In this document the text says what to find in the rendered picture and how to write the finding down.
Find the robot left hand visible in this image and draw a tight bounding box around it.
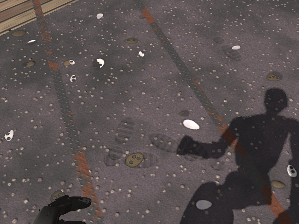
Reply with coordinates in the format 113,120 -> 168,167
34,195 -> 92,224

